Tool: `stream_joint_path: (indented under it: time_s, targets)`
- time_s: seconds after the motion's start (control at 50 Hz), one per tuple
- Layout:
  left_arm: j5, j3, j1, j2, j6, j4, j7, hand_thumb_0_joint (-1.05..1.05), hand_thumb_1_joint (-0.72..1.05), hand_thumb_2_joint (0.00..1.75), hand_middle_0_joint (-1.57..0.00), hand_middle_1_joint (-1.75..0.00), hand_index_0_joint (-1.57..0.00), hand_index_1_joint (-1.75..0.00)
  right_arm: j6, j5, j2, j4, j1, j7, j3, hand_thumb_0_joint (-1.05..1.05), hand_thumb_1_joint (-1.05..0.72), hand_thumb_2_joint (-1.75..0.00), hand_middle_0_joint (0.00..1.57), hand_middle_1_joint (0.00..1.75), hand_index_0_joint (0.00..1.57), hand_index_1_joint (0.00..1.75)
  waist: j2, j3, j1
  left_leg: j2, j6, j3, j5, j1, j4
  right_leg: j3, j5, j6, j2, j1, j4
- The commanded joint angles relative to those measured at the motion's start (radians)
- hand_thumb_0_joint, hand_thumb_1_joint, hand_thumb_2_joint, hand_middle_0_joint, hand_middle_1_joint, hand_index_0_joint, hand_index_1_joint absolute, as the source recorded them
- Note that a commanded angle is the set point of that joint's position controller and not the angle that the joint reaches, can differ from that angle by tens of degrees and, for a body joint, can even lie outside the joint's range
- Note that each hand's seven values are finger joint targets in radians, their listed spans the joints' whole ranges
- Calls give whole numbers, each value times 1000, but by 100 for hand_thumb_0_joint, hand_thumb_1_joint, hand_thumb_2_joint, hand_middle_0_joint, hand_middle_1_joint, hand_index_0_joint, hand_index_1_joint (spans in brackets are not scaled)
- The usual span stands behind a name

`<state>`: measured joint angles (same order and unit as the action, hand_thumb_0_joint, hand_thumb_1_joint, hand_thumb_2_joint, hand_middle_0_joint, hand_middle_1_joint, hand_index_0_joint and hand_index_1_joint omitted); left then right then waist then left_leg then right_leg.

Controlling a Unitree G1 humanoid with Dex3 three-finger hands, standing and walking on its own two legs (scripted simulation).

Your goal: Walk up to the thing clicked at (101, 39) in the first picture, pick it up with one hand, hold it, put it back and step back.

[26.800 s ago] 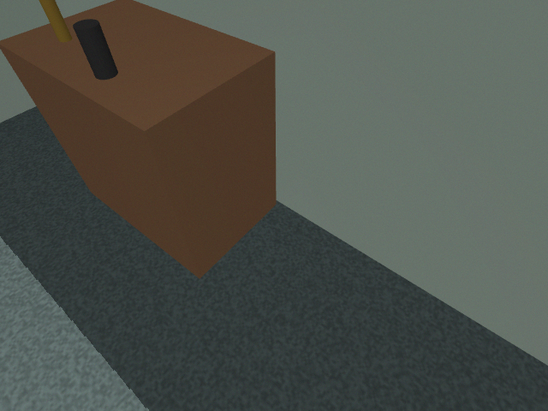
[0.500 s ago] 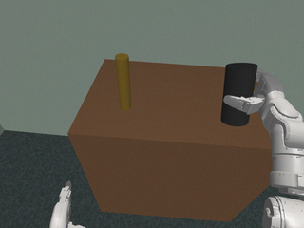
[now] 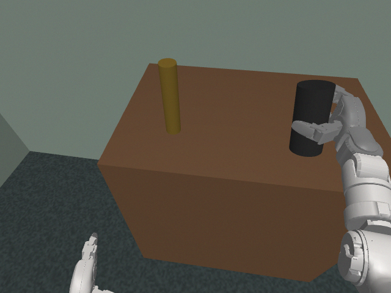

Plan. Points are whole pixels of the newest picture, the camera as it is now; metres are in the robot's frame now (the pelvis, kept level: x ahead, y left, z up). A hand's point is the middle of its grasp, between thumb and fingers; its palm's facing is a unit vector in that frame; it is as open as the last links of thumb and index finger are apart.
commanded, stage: crouch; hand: right
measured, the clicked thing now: (310, 119) +0.42 -0.19 +0.16
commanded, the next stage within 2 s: lower in 0.48 s
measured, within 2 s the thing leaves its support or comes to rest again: neither
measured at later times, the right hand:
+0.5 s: hand (309, 115) +0.46 -0.20 +0.14, palm faces +0.10 +1.00 +0.01, open 10.7 cm
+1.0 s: hand (301, 129) +0.47 -0.21 +0.08, palm faces +0.08 +1.00 +0.02, open 10.7 cm
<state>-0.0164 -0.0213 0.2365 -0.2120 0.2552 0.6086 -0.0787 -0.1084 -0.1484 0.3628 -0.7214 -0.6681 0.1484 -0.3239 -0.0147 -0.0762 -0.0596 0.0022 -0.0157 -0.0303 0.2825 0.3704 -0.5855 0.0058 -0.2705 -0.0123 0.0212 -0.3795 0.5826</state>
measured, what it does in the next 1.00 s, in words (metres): stands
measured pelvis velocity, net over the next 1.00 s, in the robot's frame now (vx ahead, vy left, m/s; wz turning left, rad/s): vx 0.00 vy -0.01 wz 0.02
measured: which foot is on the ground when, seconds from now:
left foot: down 0.00-1.00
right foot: down 0.00-1.00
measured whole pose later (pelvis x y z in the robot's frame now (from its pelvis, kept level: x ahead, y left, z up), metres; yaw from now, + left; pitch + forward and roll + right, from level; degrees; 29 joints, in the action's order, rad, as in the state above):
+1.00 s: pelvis +0.00 -0.01 -0.02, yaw +1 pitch +11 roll +1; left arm -0.01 0.00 0.28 -0.22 0.14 0.41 -0.05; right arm 0.20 -0.12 0.45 -1.03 -0.76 0.18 -0.37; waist 0.02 -0.08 -0.13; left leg -0.02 -0.02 -0.04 0.32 0.59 -0.71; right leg 0.01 -0.34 -0.01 0.04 -0.62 0.75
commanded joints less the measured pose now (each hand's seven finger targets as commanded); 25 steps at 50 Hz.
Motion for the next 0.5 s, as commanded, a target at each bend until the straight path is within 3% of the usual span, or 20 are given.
stream_joint_path:
  time_s: [0.0, 0.02, 0.04, 0.06, 0.08, 0.1, 0.14, 0.16, 0.2, 0.22, 0.26, 0.3, 0.34, 0.4, 0.44, 0.46, 0.48]
  targets:
    - [-4, -69, -11, -127, 21, -133, 3, 0, -55, 5, -5, -4, -5, -4, 149, -27, 289, 248, -550, -8, -55, 0, -9, -142, 134, 154, 140, 154, -58, -263, -10, -18, 15, 45, -247, -16, 67, 3, 208, 17, -12, 179, -53]
    - [-4, -67, -55, -130, 22, -170, 2, 0, -54, 5, -4, -4, -5, -4, 175, -28, 304, 353, -626, -10, -49, 0, -8, -141, 133, 153, 139, 154, -88, -313, -3, -16, 17, 41, -240, -31, 66, 3, 196, 16, -12, 200, -54]
    - [-5, -73, -48, -131, 19, -163, -2, 0, -55, 5, -5, -4, -5, -4, 184, -27, 305, 291, -624, -10, -53, 0, -7, -140, 131, 152, 138, 152, -72, -304, -16, -22, 18, 45, -226, -14, 66, -2, 189, 17, -6, 195, -48]
    - [-5, -35, -97, -101, 17, -186, 1, 0, -55, 5, -5, -4, -4, -4, 202, -27, 297, 335, -660, -7, -38, 0, -7, -139, 131, 152, 138, 152, -88, -338, 4, -16, 18, 39, -233, -39, 62, 1, 191, 18, -10, 190, -41]
    - [-7, -48, -102, -114, 19, -205, -7, 0, -55, 5, -5, -4, -4, -4, 202, -34, 268, 274, -642, 1, -27, 0, -5, -139, 131, 151, 137, 151, -48, -373, -21, -18, 14, 38, -261, -44, 58, -1, 214, 23, -10, 207, -27]
    - [-5, -65, -129, -145, 17, -224, -14, 0, -55, 5, -4, -4, -5, -4, 211, -33, 290, 305, -670, 4, -31, 0, -5, -138, 130, 151, 136, 151, -45, -405, -16, -19, 13, 40, -268, -42, 51, -4, 223, 22, -7, 225, -24]
    - [-4, -90, -96, -178, 5, -198, -23, 0, -55, 5, -5, -4, -5, -4, 212, -38, 275, 240, -646, 19, -18, 0, -6, -136, 129, 149, 135, 149, -45, -452, -24, -18, 11, 38, -306, -46, 41, -5, 271, 22, -9, 259, -11]
    - [-5, -80, -97, -176, 2, -211, -26, 0, -55, 5, -4, -4, -4, -4, 213, -37, 294, 209, -641, 22, -32, 0, -5, -136, 129, 148, 135, 148, -49, -451, -27, -20, 13, 42, -296, -34, 42, -9, 273, 20, -7, 257, -9]
    - [-5, -48, -56, -133, -11, -165, -21, 0, -55, 5, -4, -4, -4, -4, 212, -34, 267, 117, -586, 32, -23, 0, -7, -135, 130, 148, 135, 148, -48, -421, -16, -19, 11, 44, -308, -36, 40, -6, 286, 20, -12, 220, -7]
    - [-6, -70, -66, -158, -13, -191, -23, 0, -55, 5, -4, -4, -4, -4, 222, -33, 298, 136, -619, 31, -44, 0, -7, -135, 129, 147, 135, 147, -33, -454, -18, -20, 9, 43, -320, -38, 39, -7, 304, 20, -10, 236, -4]
    - [-4, -35, -63, -139, -22, -216, -18, 0, -55, 4, -4, -4, -4, -3, 232, -30, 325, 123, -646, 28, -60, 0, -7, -135, 129, 147, 135, 147, -51, -435, -11, -24, 13, 47, -312, -35, 39, -6, 321, 14, -5, 216, -6]
    - [-6, -38, 10, -117, -37, -155, -10, 0, -54, 4, -4, -4, -5, -3, 233, -27, 310, 32, -583, 28, -61, 0, -6, -136, 130, 149, 135, 149, -46, -350, -14, -23, 12, 46, -298, -14, 46, 2, 275, 19, -13, 167, -12]
    - [-5, -57, -26, -143, -38, -203, -5, 0, -54, 4, -4, -3, -4, -3, 256, -21, 352, 51, -595, 18, -83, 0, -6, -136, 130, 149, 136, 149, -25, -337, -14, -21, 10, 40, -267, -24, 48, 7, 215, 23, -15, 129, -22]
    - [-6, -29, -30, -111, -48, -231, 9, 0, -53, 3, -4, -3, -5, -2, 278, -16, 342, 35, -604, 13, -81, 0, -4, -136, 130, 149, 136, 149, -15, -297, -22, -22, 11, 35, -228, -9, 51, 11, 164, 27, -16, 89, -19]
    - [-8, -33, -43, -108, -48, -242, 10, 0, -54, 3, -4, -3, -5, -3, 298, -16, 345, 78, -656, 11, -70, 0, -4, -136, 130, 149, 136, 149, -40, -323, -28, -16, 9, 22, -223, -11, 47, 18, 145, 30, -21, 97, -9]
    - [-7, -67, -47, -143, -48, -248, 6, 0, -53, 3, -4, -3, -5, -3, 300, -14, 353, 65, -651, 12, -74, 0, -4, -136, 129, 149, 135, 149, -38, -373, -38, -13, 8, 18, -234, -14, 41, 18, 152, 32, -21, 118, -2]
    - [-7, -61, -76, -155, -44, -305, 4, 0, -53, 4, -4, -4, -5, -3, 311, -12, 375, 129, -704, 9, -72, 0, -2, -136, 130, 150, 136, 150, -40, -401, -38, -17, 9, 23, -236, -17, 34, 14, 158, 29, -17, 133, 1]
